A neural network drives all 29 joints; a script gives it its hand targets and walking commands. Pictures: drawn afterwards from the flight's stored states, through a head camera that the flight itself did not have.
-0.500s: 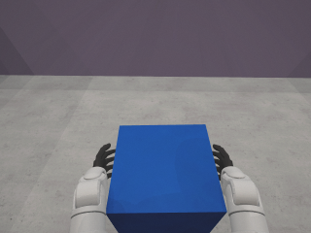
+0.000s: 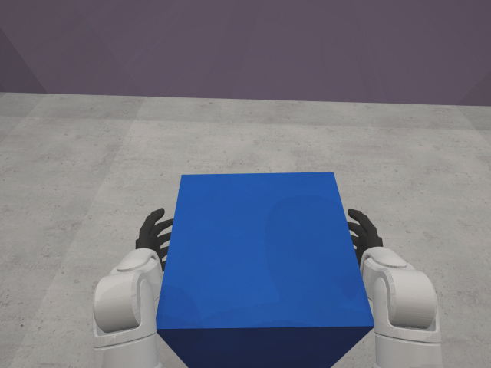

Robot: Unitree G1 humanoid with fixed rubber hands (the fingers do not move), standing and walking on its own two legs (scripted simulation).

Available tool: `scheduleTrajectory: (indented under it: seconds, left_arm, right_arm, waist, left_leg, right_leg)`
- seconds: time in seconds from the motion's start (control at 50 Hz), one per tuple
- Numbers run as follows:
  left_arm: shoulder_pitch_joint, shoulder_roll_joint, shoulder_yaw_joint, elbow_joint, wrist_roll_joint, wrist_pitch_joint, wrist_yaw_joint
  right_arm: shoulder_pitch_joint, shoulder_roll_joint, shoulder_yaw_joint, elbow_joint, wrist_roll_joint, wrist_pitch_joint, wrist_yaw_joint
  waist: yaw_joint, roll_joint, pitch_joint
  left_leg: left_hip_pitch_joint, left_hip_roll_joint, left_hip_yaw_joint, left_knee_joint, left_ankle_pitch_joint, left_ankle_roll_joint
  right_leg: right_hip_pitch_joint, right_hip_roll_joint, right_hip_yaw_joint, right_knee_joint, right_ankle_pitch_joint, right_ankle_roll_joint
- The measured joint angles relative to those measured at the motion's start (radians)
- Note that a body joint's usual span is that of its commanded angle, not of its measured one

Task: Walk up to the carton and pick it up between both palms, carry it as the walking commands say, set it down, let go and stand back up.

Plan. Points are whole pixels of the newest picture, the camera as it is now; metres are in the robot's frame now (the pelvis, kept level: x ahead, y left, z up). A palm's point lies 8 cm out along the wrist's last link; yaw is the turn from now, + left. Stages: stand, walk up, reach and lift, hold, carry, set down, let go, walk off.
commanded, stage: carry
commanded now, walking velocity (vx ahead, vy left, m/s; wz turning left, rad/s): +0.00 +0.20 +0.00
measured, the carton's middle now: (258, 282) +0.28 +0.01 +0.01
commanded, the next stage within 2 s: none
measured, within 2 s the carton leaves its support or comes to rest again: neither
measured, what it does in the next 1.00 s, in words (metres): steps to the left: right foot, then left foot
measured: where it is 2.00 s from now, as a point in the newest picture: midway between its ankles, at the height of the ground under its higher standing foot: outside the picture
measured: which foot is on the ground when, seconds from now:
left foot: down 0.00-0.10, up 0.12-0.36, down 0.38-0.72, up 0.74-0.94, down 0.96-1.00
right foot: up 0.00-0.08, down 0.10-0.38, up 0.40-0.68, down 0.70-0.98, up 1.00-1.00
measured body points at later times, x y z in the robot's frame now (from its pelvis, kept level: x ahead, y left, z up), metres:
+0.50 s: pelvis -0.03 +0.06 +0.00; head -0.02 +0.06 +0.45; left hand +0.25 +0.23 +0.08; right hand +0.26 -0.10 +0.08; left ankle +0.02 +0.15 -0.73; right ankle -0.07 -0.11 -0.69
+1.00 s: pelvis -0.09 +0.13 +0.00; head -0.10 +0.13 +0.45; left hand +0.18 +0.29 +0.07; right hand +0.18 -0.03 +0.07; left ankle -0.05 +0.21 -0.73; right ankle -0.06 -0.06 -0.72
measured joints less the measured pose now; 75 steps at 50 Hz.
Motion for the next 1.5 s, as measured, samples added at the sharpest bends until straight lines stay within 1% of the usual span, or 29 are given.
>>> scheduleTrajectory:
  seconds: [0.04, 0.1, 0.12, 0.18, 0.26, 0.32, 0.38, 0.4, 0.46, 0.54, 0.64, 0.7, 0.72, 0.76, 0.8, 0.86, 0.92, 0.96, 1.0, 1.04, 1.1, 1.18, 1.26, 1.32, 1.36, 1.38, 1.4, 1.44, 1.5]
  left_arm:
    - [0.000, 0.000, 0.000, -0.019, -0.007, 0.006, 0.001]
    - [0.000, -0.002, 0.000, -0.033, -0.013, 0.009, 0.001]
    - [0.002, -0.011, 0.000, -0.031, -0.013, 0.009, 0.003]
    - [0.013, -0.015, -0.018, -0.032, -0.015, 0.024, 0.010]
    - [0.013, -0.014, -0.029, -0.078, -0.025, 0.028, 0.007]
    - [0.013, -0.014, -0.028, -0.112, -0.028, 0.029, 0.003]
    - [0.014, -0.014, -0.028, -0.113, -0.028, 0.030, 0.001]
    - [0.019, -0.012, -0.027, -0.112, -0.028, 0.030, 0.001]
    - [0.055, -0.007, -0.022, -0.111, -0.028, 0.030, 0.000]
    - [0.066, -0.006, -0.022, -0.112, -0.028, 0.032, -0.001]
    - [0.066, -0.006, -0.022, -0.111, -0.028, 0.034, -0.002]
    - [0.065, -0.006, -0.022, -0.109, -0.028, 0.035, -0.002]
    - [0.064, -0.007, -0.024, -0.098, -0.028, 0.032, -0.003]
    - [0.068, -0.007, -0.032, -0.065, -0.028, 0.033, -0.003]
    - [0.070, -0.007, -0.038, -0.052, -0.028, 0.037, -0.002]
    - [0.070, -0.007, -0.039, -0.058, -0.028, 0.038, 0.000]
    - [0.070, -0.007, -0.039, -0.069, -0.028, 0.038, 0.001]
    - [0.070, -0.007, -0.039, -0.071, -0.028, 0.038, 0.002]
    - [0.078, -0.005, -0.037, -0.070, -0.028, 0.038, 0.002]
    - [0.092, -0.004, -0.034, -0.070, -0.028, 0.039, 0.003]
    - [0.093, -0.004, -0.034, -0.074, -0.028, 0.039, 0.004]
    - [0.093, -0.003, -0.033, -0.085, -0.028, 0.040, 0.007]
    - [0.093, -0.003, -0.033, -0.085, -0.028, 0.040, 0.007]
    - [0.093, -0.003, -0.033, -0.086, -0.028, 0.040, 0.007]
    - [0.093, -0.003, -0.033, -0.087, -0.028, 0.040, 0.007]
    - [0.093, -0.004, -0.033, -0.086, -0.028, 0.040, 0.007]
    - [0.094, -0.004, -0.034, -0.085, -0.028, 0.040, 0.007]
    - [0.097, -0.004, -0.038, -0.081, -0.028, 0.042, 0.007]
    - [0.097, -0.004, -0.044, -0.088, -0.028, 0.042, 0.006]
  right_arm:
    - [0.000, 0.003, 0.000, -0.025, 0.000, 0.011, -0.004]
    - [0.001, 0.003, 0.000, -0.051, 0.000, 0.024, -0.008]
    - [0.004, -0.004, 0.000, -0.055, 0.003, 0.031, -0.008]
    - [0.043, -0.011, 0.000, -0.083, 0.016, 0.047, -0.015]
    - [0.053, -0.008, 0.000, -0.154, 0.020, 0.060, -0.025]
    - [0.054, -0.001, 0.000, -0.184, 0.022, 0.056, -0.027]
    - [0.054, 0.000, 0.000, -0.185, 0.022, 0.056, -0.029]
    - [0.056, 0.005, 0.000, -0.179, 0.022, 0.055, -0.030]
    - [0.057, 0.025, 0.000, -0.152, 0.022, 0.061, -0.036]
    - [0.063, 0.032, 0.000, -0.147, 0.022, 0.063, -0.039]
    - [0.067, 0.033, 0.000, -0.147, 0.022, 0.062, -0.039]
    - [0.068, 0.032, 0.000, -0.147, 0.022, 0.062, -0.039]
    - [0.071, 0.027, 0.000, -0.144, 0.022, 0.062, -0.039]
    - [0.094, 0.020, 0.003, -0.136, 0.022, 0.068, -0.043]
    - [0.107, 0.017, 0.003, -0.136, 0.022, 0.075, -0.045]
    - [0.106, 0.018, 0.003, -0.138, 0.022, 0.072, -0.045]
    - [0.103, 0.018, 0.004, -0.142, 0.022, 0.069, -0.042]
    - [0.103, 0.017, 0.004, -0.143, 0.022, 0.068, -0.041]
    - [0.105, 0.024, 0.004, -0.132, 0.022, 0.065, -0.042]
    - [0.107, 0.032, 0.004, -0.120, 0.022, 0.064, -0.044]
    - [0.107, 0.034, 0.004, -0.119, 0.022, 0.061, -0.044]
    - [0.107, 0.036, 0.004, -0.119, 0.022, 0.052, -0.039]
    - [0.107, 0.036, 0.004, -0.119, 0.022, 0.051, -0.038]
    - [0.107, 0.036, 0.004, -0.119, 0.022, 0.051, -0.038]
    - [0.107, 0.037, 0.004, -0.119, 0.022, 0.051, -0.038]
    - [0.108, 0.035, 0.004, -0.119, 0.022, 0.051, -0.037]
    - [0.112, 0.035, 0.005, -0.119, 0.022, 0.049, -0.037]
    - [0.124, 0.035, 0.005, -0.121, 0.022, 0.049, -0.036]
    - [0.125, 0.032, 0.005, -0.137, 0.022, 0.055, -0.036]
  waist:
    - [0.001, 0.000, -0.007]
    - [0.003, 0.004, -0.013]
    - [0.002, 0.019, 0.002]
    - [0.002, 0.025, 0.012]
    - [0.002, 0.024, 0.012]
    - [0.001, 0.025, -0.001]
    - [0.001, 0.020, -0.018]
    - [0.001, 0.003, -0.014]
    - [0.001, -0.004, -0.013]
    - [0.001, -0.005, -0.013]
    - [0.002, -0.006, -0.023]
    - [0.002, -0.006, -0.042]
    - [0.000, -0.001, -0.034]
    - [0.001, -0.002, -0.029]
    - [0.001, -0.001, -0.033]
    - [0.000, 0.000, -0.034]
    - [-0.001, 0.001, -0.036]
    - [-0.002, 0.002, -0.036]
    - [-0.002, -0.013, -0.030]
    - [0.001, -0.011, -0.030]
    - [0.003, -0.012, -0.031]
    - [0.006, -0.013, -0.034]
    - [0.006, -0.013, -0.033]
    - [0.007, -0.012, -0.034]
    - [0.007, -0.012, -0.035]
    - [0.006, -0.006, -0.033]
    - [0.006, -0.004, -0.027]
    - [0.007, -0.011, -0.030]
    - [0.006, -0.012, -0.040]
  left_leg:
    - [-0.034, 0.000, 0.011, 0.000, 0.007, 0.000]
    - [-0.092, -0.007, 0.036, 0.017, 0.010, -0.004]
    - [-0.099, -0.005, 0.036, 0.031, 0.013, -0.004]
    - [-0.149, -0.010, 0.036, 0.144, -0.120, -0.006]
    - [-0.177, -0.009, 0.035, 0.163, -0.133, -0.006]
    - [-0.142, -0.009, 0.035, 0.090, -0.087, -0.006]
    - [-0.045, -0.010, 0.036, -0.085, 0.090, -0.008]
    - [-0.037, -0.021, 0.041, -0.084, 0.105, -0.010]
    - [-0.018, -0.018, 0.041, -0.079, 0.073, -0.006]
    - [-0.007, -0.017, 0.045, -0.079, 0.073, 0.008]
    - [-0.031, -0.018, 0.075, -0.080, 0.093, 0.016]
    - [-0.081, -0.020, 0.100, -0.063, 0.103, 0.016]
    - [-0.089, -0.019, 0.101, -0.043, 0.091, 0.014]
    - [-0.120, -0.019, 0.099, 0.071, -0.021, 0.005]
    - [-0.160, -0.019, 0.083, 0.179, -0.058, 0.003]
    - [-0.154, -0.014, 0.066, 0.190, -0.060, 0.003]
    - [-0.087, -0.008, 0.064, 0.106, -0.059, 0.003]
    - [-0.008, -0.005, 0.064, -0.013, -0.027, 0.003]
    - [-0.002, -0.014, 0.067, -0.023, 0.024, 0.000]
    - [0.001, -0.007, 0.066, -0.028, 0.032, 0.011]
    - [0.004, -0.006, 0.069, -0.041, 0.042, 0.028]
    - [-0.019, -0.008, 0.097, -0.041, 0.053, 0.045]
    - [-0.056, -0.008, 0.130, -0.041, 0.070, 0.059]
    - [-0.094, -0.008, 0.147, -0.041, 0.089, 0.065]
    - [-0.115, -0.011, 0.157, -0.041, 0.102, 0.065]
    - [-0.123, -0.012, 0.158, -0.039, 0.108, 0.065]
    - [-0.123, -0.011, 0.158, -0.033, 0.102, 0.049]
    - [-0.147, -0.011, 0.149, 0.065, 0.005, 0.016]
    - [-0.165, -0.009, 0.095, 0.164, -0.030, 0.006]
  right_leg:
    - [-0.001, 0.000, -0.014, -0.072, 0.009, -0.002]
    - [0.008, -0.011, -0.019, -0.271, 0.187, -0.019]
    - [0.009, -0.010, -0.021, -0.271, 0.181, -0.018]
    - [0.009, -0.033, -0.019, -0.283, 0.156, -0.008]
    - [0.009, -0.083, -0.020, -0.305, 0.169, 0.014]
    - [0.009, -0.110, -0.021, -0.305, 0.170, 0.038]
    - [0.009, -0.123, -0.021, -0.275, 0.152, 0.067]
    - [0.009, -0.134, -0.021, -0.252, 0.145, 0.064]
    - [-0.027, -0.106, -0.025, -0.068, -0.027, 0.046]
    - [-0.038, -0.077, -0.030, 0.025, -0.052, 0.022]
    - [-0.038, -0.057, -0.046, -0.026, -0.046, -0.001]
    - [-0.018, -0.054, -0.051, -0.229, 0.094, -0.026]
    - [-0.017, -0.055, -0.053, -0.247, 0.190, -0.024]
    - [-0.016, -0.066, -0.051, -0.239, 0.206, -0.011]
    - [-0.017, -0.084, -0.051, -0.256, 0.199, 0.002]
    - [-0.017, -0.114, -0.052, -0.279, 0.215, 0.023]
    - [-0.018, -0.135, -0.054, -0.280, 0.224, 0.048]
    - [-0.018, -0.139, -0.055, -0.266, 0.221, 0.068]
    - [-0.027, -0.145, -0.055, -0.210, 0.156, 0.059]
    - [-0.066, -0.117, -0.057, -0.036, 0.032, 0.045]
    - [-0.089, -0.081, -0.055, 0.143, 0.011, 0.032]
    - [-0.090, -0.061, -0.054, 0.157, 0.005, 0.027]
    - [-0.091, -0.040, -0.054, 0.092, -0.028, 0.019]
    - [-0.085, -0.028, -0.057, -0.029, -0.029, -0.003]
    - [-0.052, -0.027, -0.062, -0.188, 0.040, -0.022]
    - [-0.045, -0.027, -0.063, -0.240, 0.137, -0.024]
    - [-0.044, -0.029, -0.064, -0.248, 0.201, -0.019]
    - [-0.043, -0.046, -0.062, -0.246, 0.220, -0.008]
    - [-0.044, -0.083, -0.063, -0.263, 0.220, 0.011]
